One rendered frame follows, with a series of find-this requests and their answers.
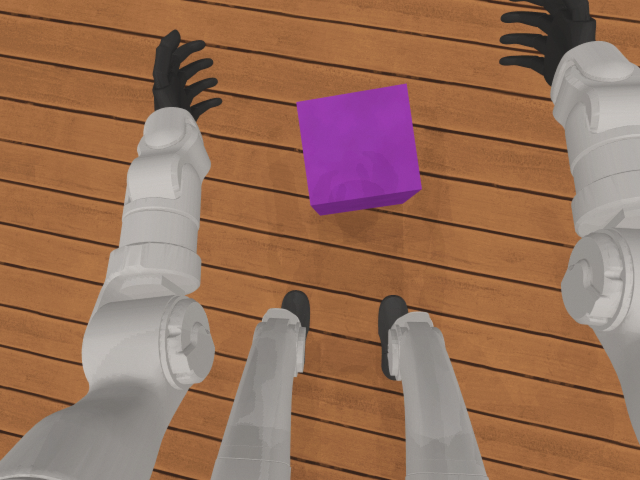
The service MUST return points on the left robot hand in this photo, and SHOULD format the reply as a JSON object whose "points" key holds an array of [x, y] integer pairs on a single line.
{"points": [[169, 80]]}

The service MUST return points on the robot right forearm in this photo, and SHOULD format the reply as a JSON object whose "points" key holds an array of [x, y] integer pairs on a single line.
{"points": [[596, 97]]}

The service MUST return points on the robot left thigh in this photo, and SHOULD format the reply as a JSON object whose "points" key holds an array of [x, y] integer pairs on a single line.
{"points": [[256, 441]]}

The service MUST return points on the left robot upper arm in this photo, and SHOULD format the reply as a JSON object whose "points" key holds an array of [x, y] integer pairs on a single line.
{"points": [[140, 357]]}

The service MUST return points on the right robot shin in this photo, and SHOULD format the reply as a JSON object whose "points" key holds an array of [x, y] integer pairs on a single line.
{"points": [[416, 317]]}

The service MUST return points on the carton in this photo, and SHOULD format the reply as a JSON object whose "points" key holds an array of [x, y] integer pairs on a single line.
{"points": [[359, 150]]}

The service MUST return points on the right robot hand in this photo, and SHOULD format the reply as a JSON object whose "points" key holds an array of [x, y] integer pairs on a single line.
{"points": [[568, 25]]}

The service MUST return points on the right robot upper arm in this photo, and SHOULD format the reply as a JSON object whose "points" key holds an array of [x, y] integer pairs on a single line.
{"points": [[601, 289]]}

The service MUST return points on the robot left forearm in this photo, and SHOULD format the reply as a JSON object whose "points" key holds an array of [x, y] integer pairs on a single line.
{"points": [[157, 254]]}

